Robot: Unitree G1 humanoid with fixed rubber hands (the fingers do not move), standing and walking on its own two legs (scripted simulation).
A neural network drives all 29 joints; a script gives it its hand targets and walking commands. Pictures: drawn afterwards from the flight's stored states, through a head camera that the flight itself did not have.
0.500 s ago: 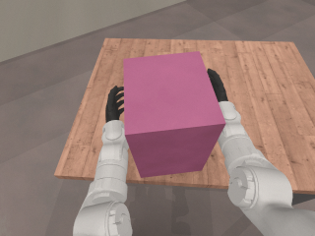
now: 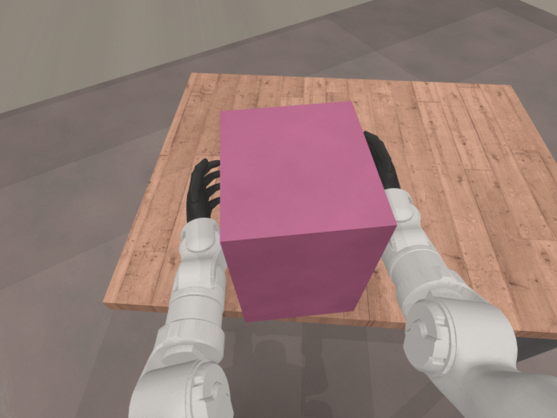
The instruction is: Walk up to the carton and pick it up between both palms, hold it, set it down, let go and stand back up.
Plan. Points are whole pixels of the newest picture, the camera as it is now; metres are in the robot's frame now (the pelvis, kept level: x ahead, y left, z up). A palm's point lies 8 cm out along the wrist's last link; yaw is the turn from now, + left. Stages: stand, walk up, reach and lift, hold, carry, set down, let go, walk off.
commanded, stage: reach and lift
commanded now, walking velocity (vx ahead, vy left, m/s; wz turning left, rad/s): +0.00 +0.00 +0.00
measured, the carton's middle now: (293, 221) +0.38 +0.04 +0.04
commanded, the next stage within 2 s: none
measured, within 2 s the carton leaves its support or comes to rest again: neither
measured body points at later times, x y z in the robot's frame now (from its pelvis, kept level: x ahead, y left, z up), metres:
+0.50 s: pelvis +0.00 +0.00 +0.00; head +0.02 +0.02 +0.45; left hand +0.39 +0.18 +0.09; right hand +0.44 -0.09 +0.11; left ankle +0.02 +0.16 -0.74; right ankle +0.03 -0.07 -0.74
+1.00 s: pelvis +0.00 +0.03 +0.00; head -0.02 +0.05 +0.45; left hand +0.39 +0.19 +0.14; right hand +0.43 -0.08 +0.16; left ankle +0.02 +0.16 -0.74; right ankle +0.03 -0.07 -0.74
